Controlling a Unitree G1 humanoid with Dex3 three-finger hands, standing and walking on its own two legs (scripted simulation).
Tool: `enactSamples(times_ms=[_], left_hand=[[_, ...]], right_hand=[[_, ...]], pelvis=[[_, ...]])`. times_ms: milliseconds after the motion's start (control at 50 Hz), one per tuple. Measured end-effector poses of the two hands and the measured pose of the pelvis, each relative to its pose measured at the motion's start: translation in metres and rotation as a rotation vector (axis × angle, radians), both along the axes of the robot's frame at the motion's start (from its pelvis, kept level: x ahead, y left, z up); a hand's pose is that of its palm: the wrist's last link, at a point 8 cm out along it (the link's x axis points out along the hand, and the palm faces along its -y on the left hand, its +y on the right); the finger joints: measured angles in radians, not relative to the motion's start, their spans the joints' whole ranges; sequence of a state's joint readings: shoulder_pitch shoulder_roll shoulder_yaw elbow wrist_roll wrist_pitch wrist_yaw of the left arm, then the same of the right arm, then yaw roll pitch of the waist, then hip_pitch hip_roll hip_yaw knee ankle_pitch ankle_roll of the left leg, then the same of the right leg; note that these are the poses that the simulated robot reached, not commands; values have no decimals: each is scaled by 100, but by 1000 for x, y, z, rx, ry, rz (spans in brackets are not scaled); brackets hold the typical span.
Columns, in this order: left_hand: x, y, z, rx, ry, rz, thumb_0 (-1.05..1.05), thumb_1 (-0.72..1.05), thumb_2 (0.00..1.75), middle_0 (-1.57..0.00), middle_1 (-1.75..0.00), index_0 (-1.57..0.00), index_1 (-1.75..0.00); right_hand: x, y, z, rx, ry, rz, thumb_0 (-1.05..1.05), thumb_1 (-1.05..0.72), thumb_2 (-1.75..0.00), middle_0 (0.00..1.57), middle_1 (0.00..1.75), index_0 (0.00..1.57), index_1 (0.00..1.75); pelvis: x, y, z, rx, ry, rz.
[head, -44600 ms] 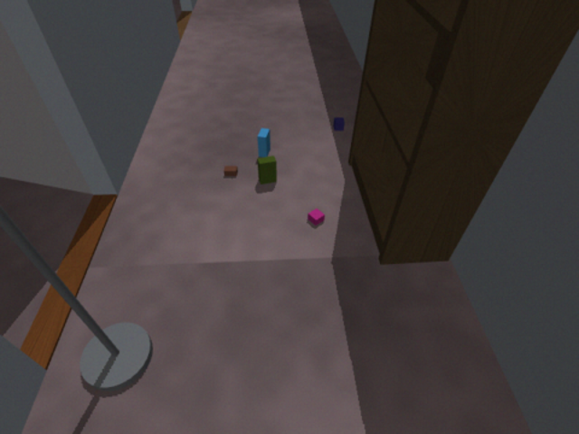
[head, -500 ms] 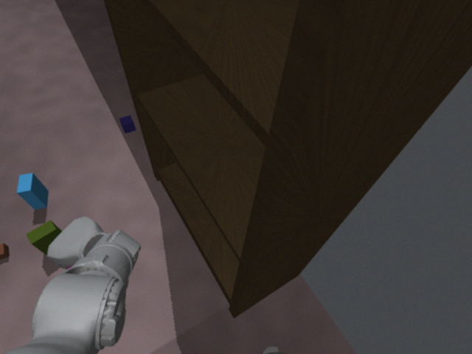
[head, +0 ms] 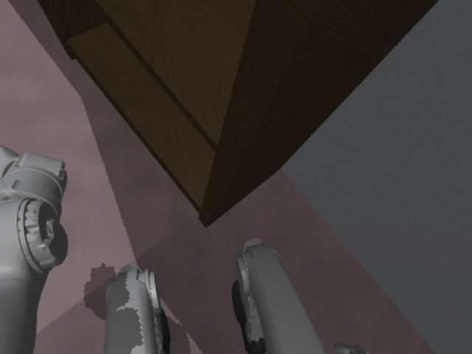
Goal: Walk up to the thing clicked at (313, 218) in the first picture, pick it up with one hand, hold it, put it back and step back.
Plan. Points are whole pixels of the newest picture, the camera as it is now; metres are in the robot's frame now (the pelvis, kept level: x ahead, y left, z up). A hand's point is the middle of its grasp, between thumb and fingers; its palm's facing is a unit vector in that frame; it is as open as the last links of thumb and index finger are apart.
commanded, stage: crouch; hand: left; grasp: from above
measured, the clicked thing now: (22, 190) +0.46 +0.30 -0.16
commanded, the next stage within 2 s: lower in 1.12 s
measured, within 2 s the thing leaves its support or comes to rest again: neither
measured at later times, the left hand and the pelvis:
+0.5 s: hand (49, 192) +0.47 +0.29 -0.24, palm faces -0.12 -0.42 -0.90, open 6.7 cm; pelvis -0.01 +0.00 -0.12, yaw -1 degrees
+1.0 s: hand (59, 195) +0.48 +0.30 -0.30, palm faces -0.14 -0.42 -0.90, open 6.4 cm; pelvis -0.01 +0.00 -0.15, yaw -4 degrees
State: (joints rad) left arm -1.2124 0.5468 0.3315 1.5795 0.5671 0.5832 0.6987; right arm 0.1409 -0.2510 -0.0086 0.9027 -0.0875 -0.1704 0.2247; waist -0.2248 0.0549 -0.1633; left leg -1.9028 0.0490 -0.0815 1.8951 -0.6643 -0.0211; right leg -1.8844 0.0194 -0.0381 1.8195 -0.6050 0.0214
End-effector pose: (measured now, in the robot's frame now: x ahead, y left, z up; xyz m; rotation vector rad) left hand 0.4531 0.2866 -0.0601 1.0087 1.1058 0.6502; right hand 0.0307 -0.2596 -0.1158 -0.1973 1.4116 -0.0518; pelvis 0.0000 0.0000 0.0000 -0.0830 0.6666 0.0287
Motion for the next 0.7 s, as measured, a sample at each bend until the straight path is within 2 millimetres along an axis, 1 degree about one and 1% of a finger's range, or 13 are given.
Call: enactSamples(times_ms=[80, 140, 220, 320, 500, 700], left_hand=[[6, -1, -28, -11, 11, -14, -3, 31, 32, -82, -31, -102, -40], [10, -2, -47, -20, 11, -25, -3, 31, 32, -82, -31, -102, -40], [14, -2, -67, -10, 23, -56, -3, 31, 30, -82, -31, -101, -39], [16, 0, -88, -8, 31, -75, -4, 32, 28, -83, -31, -102, -38], [18, 10, -119, 4, 46, -64, -7, 34, 23, -84, -28, -105, -33], [28, 15, -151, -1, 46, -79, -8, 37, 19, -84, -27, -105, -31]], right_hand=[[-14, 1, -26, 8, 23, -27, 1, -90, -90, 20, 30, 20, 30], [-21, 1, -42, 10, 31, -36, 1, -90, -90, 20, 30, 20, 30], [-25, -1, -60, 7, 28, -37, 1, -90, -90, 20, 30, 20, 30], [-27, -6, -76, -4, 23, -12, 1, -90, -90, 20, 30, 20, 30], [-33, -14, -97, -28, 44, 46, 1, -91, -90, 20, 30, 20, 30], [-52, -13, -105, -33, 100, 73, 1, -91, -90, 20, 30, 20, 30]], pelvis=[[-2, 0, -27, -2, 16, -2], [-3, 0, -45, -2, 21, -3], [-5, -1, -65, -1, 23, -6], [-8, -1, -86, -2, 20, -7], [-11, -2, -115, -6, 4, -10], [-13, 0, -137, -29, -16, -18]])
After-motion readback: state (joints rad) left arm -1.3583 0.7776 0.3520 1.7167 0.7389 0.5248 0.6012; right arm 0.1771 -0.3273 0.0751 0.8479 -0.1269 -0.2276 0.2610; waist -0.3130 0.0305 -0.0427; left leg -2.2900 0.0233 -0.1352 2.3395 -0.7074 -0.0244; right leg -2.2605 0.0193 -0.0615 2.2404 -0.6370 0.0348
